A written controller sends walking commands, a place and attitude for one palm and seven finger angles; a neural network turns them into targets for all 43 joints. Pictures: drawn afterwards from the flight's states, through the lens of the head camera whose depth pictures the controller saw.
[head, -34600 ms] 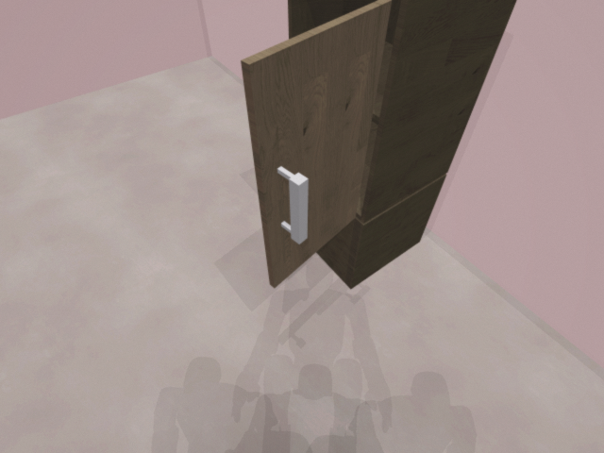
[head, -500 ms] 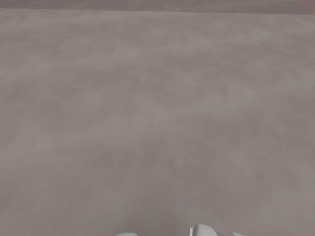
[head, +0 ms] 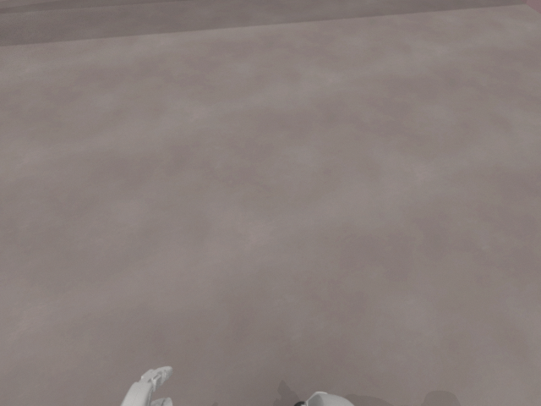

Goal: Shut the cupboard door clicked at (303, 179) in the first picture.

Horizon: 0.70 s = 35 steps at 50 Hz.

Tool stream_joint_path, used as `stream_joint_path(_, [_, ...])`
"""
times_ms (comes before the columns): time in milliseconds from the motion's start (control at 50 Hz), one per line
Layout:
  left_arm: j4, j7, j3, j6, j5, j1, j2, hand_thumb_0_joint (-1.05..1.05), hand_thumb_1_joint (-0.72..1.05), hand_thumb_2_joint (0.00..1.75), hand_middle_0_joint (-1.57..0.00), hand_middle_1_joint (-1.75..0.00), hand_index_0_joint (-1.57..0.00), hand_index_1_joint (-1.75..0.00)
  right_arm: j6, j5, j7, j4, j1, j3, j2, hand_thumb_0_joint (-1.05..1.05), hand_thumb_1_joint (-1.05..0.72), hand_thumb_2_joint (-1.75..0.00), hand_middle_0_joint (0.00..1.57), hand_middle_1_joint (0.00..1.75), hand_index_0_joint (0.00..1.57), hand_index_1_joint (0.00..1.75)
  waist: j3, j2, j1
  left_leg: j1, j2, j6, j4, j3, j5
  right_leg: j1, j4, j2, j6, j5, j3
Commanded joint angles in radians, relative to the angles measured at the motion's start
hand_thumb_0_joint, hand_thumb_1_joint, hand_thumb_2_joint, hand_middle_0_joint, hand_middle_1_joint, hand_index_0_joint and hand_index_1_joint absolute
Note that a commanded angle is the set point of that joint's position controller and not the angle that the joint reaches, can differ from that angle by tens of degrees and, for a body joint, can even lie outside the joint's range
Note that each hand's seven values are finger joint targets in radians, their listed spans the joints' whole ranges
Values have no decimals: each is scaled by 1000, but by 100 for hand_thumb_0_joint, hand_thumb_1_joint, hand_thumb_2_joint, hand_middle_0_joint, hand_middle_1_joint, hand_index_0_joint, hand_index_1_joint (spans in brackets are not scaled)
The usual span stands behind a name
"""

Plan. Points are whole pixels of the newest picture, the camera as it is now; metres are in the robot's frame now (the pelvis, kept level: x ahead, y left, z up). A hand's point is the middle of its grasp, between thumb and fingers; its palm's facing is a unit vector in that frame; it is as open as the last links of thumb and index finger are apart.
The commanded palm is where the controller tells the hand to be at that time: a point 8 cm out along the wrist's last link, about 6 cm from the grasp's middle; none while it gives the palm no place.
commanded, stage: turn to face it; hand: left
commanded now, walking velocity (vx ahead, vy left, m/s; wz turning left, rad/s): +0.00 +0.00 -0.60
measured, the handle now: out of the picture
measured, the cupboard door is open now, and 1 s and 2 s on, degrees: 62 62 62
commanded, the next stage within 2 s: none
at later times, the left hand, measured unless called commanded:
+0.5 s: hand out of the picture +0.15 +0.22 -0.18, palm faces -0.07 -0.98 -0.16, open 7.4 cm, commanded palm none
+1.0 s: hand (207, 284) +0.35 +0.13 -0.14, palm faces -0.54 -0.80 -0.27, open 7.4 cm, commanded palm none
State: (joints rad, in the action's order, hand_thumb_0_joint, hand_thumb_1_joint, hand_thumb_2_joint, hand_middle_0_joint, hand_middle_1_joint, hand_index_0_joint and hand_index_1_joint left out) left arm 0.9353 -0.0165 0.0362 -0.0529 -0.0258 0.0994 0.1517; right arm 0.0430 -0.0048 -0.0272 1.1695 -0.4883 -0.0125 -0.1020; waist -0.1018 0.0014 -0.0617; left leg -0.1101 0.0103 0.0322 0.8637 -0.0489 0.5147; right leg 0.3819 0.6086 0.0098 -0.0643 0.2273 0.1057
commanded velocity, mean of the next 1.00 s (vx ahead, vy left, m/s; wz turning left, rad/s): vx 0.00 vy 0.00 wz -0.60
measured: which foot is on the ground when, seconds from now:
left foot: up 0.00-0.44, down 0.46-0.98, up 1.00-1.00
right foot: down 0.00-0.46, up 0.48-0.96, down 0.98-1.00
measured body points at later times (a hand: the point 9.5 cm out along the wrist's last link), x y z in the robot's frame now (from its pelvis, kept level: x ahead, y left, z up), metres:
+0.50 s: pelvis +0.12 +0.04 +0.00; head +0.15 +0.06 +0.45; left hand +0.15 +0.27 -0.16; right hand +0.25 -0.22 -0.10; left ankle +0.18 +0.12 -0.73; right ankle +0.06 -0.08 -0.71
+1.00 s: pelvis +0.12 +0.02 +0.00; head +0.15 -0.01 +0.45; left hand +0.37 +0.17 -0.12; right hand -0.03 -0.21 -0.14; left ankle +0.18 +0.12 -0.72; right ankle +0.03 -0.07 -0.73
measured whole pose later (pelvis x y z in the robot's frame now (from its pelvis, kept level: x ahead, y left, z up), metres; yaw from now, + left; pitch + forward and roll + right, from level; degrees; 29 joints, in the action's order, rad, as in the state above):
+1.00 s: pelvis +0.12 +0.02 +0.00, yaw -32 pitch +2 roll +0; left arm 0.84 -0.03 0.07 0.06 -0.03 0.12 0.26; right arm -0.02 -0.02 -0.02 0.97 -0.32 -0.06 -0.26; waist -0.06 0.01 -0.04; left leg -0.30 -0.20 -0.03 0.65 -0.32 0.33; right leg 0.26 0.56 0.04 0.01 0.32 0.08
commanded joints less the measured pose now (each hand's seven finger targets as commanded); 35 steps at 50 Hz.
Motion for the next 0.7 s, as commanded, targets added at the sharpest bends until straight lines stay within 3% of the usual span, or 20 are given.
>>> stream_joint_path(0, [38, 41, 48, 1, 15, 267, 149, 0, 90, 90, -20, -30, -20, -30, 24, -1, -3, -123, 101, -36, -103, 0, -90, -90, 20, 30, 20, 30, 103, -22, 119, -467, -73, -8, 433, 88, -61, -370, -281, 368, -200, -614, -395])
stream_joint_path(20, [36, 41, 36, -6, 14, 238, 120, 0, 90, 90, -20, -30, -20, -30, 14, -6, 1, -129, 107, -28, -74, 0, -90, -90, 20, 30, 20, 30, 78, -8, 88, -424, -89, -19, 362, 73, -95, -282, -291, 313, -168, -686, -298])
stream_joint_path(60, [36, 41, 27, -15, 10, 211, 93, 0, 90, 90, -20, -30, -20, -30, -12, -15, 7, -124, 61, -22, -41, 0, -90, -90, 20, 30, 20, 30, 79, -68, 34, -351, -95, -45, 231, 28, -139, -184, -305, 245, -124, -747, -185])
stream_joint_path(100, [33, 41, 36, -20, 5, 225, 77, 0, 90, 90, -20, -30, -20, -30, -27, -20, 10, -135, 68, -28, -31, 0, -90, -90, 20, 30, 20, 30, 111, -121, 26, -344, -82, -65, 153, -3, -185, -183, -289, 202, -113, -834, -171])
stream_joint_path(160, [35, 38, 41, -9, 10, 241, 118, 0, 90, 90, -20, -30, -20, -30, -44, -16, 10, -181, 166, -35, -74, 0, -90, -90, 20, 30, 20, 30, 149, -127, 39, -400, -69, -85, 127, 3, -229, -247, -266, 192, -111, -843, -223])
stream_joint_path(200, [25, 37, 51, 0, 8, 236, 141, 0, 90, 90, -20, -30, -20, -30, -49, -14, 9, -212, 232, -40, -96, 0, -90, -90, 20, 30, 20, 30, 156, -137, 42, -430, -73, -95, 104, 17, -238, -267, -259, 195, -118, -772, -254])
stream_joint_path(260, [13, 35, 60, 18, 4, 242, 161, 0, 90, 90, -20, -30, -20, -30, -50, -10, 7, -271, 359, -42, -133, 0, -90, -90, 20, 30, 20, 30, 133, -144, 68, -421, -62, -104, 25, 25, -212, -262, -249, 202, -126, -690, -321])
stream_joint_path(340, [-5, 36, 76, 40, 1, 234, 196, 0, 90, 90, -20, -30, -20, -30, -44, -2, 0, -313, 419, -43, -150, 0, -90, -90, 20, 30, 20, 30, 118, -139, 79, -302, -32, -97, -123, 39, -185, -215, -210, 214, -120, -605, -404])
stream_joint_path(380, [-14, 38, 82, 52, 3, 211, 199, 0, 90, 90, -20, -30, -20, -30, -36, 0, -5, -306, 367, -46, -169, 0, -90, -90, 20, 30, 20, 30, 135, -116, 53, -147, -25, -95, -308, 47, -281, -150, -142, 175, -73, -489, -410])
stream_joint_path(400, [-26, 38, 80, 57, 9, 200, 184, 0, 90, 90, -20, -30, -20, -30, -28, -3, -9, -290, 311, -49, -197, 0, -90, -90, 20, 30, 20, 30, 166, -55, 32, -5, -68, -88, -430, 54, -395, -91, -85, 116, -31, -360, -364])
stream_joint_path(420, [-37, 35, 75, 62, 21, 239, 139, 0, 90, 90, -20, -30, -20, -30, -15, -15, -14, -292, 277, -60, -275, 0, -90, -90, 20, 30, 20, 30, 217, 141, 37, 148, -269, -22, -492, 242, -591, 58, 47, -14, 32, -25, -275])
stream_joint_path(440, [-52, 29, 65, 65, 25, 248, 126, 0, 90, 90, -20, -30, -20, -30, -19, -18, -19, -300, 228, -69, -339, 0, -90, -90, 20, 30, 20, 30, 243, 305, 26, 181, -483, 102, -497, 400, -862, 149, 310, -68, 81, 452, -144])
stream_joint_path(460, [-61, 30, 67, 72, 15, 227, 153, 0, 90, 90, -20, -30, -20, -30, -33, -23, -22, -311, 232, -63, -330, 0, -90, -90, 20, 30, 20, 30, 205, 192, 23, 64, -509, 163, -499, 376, -804, 119, 468, -25, 81, 457, -170])
stream_joint_path(480, [-65, 25, 74, 80, 7, 225, 155, 0, 90, 90, -20, -30, -20, -30, -32, -25, -24, -335, 298, -53, -296, 0, -90, -90, 20, 30, 20, 30, 142, 166, 56, -18, -472, 160, -541, 323, -694, 145, 536, -6, 92, 400, -159])
stream_joint_path(500, [-56, 16, 82, 87, -1, 214, 166, 0, 90, 90, -20, -30, -20, -30, -30, -28, -26, -350, 334, -49, -288, 0, -90, -90, 20, 30, 20, 30, 125, 184, 65, -42, -436, 145, -548, 302, -681, 169, 591, 1, 101, 358, -155])
stream_joint_path(540, [-66, 1, 89, 103, 1, 197, 170, 0, 90, 90, -20, -30, -20, -30, -35, -26, -26, -369, 366, -42, -267, 0, -90, -90, 20, 30, 20, 30, 88, 170, 80, -100, -386, 121, -567, 185, -575, 161, 633, 30, 112, 268, -147])
stream_joint_path(560, [-70, -5, 87, 110, 1, 198, 161, 0, 90, 90, -20, -30, -20, -30, -35, -26, -24, -367, 368, -43, -264, 0, -90, -90, 20, 30, 20, 30, 101, 161, 86, -94, -358, 109, -569, 143, -550, 157, 626, 31, 118, 233, -132])
stream_joint_path(600, [-83, -14, 85, 117, 1, 185, 148, 0, 90, 90, -20, -30, -20, -30, -33, -24, -22, -363, 346, -48, -268, 0, -90, -90, 20, 30, 20, 30, 119, 159, 82, -79, -337, 95, -574, 86, -503, 151, 603, 34, 125, 191, -109])
stream_joint_path(640, [-99, -17, 84, 122, 1, 156, 145, 0, 90, 90, -20, -30, -20, -30, -33, -22, -18, -348, 313, -53, -267, 0, -90, -90, 20, 30, 20, 30, 128, 153, 70, -51, -343, 94, -586, 67, -458, 166, 569, 40, 130, 164, -99])
stream_joint_path(680, [-117, -21, 81, 121, -1, 115, 143, 0, 90, 90, -20, -30, -20, -30, -30, -21, -17, -332, 274, -57, -272, 0, -90, -90, 20, 30, 20, 30, 137, 167, 55, -6, -355, 96, -580, 55, -491, 181, 518, 50, 135, 157, -84])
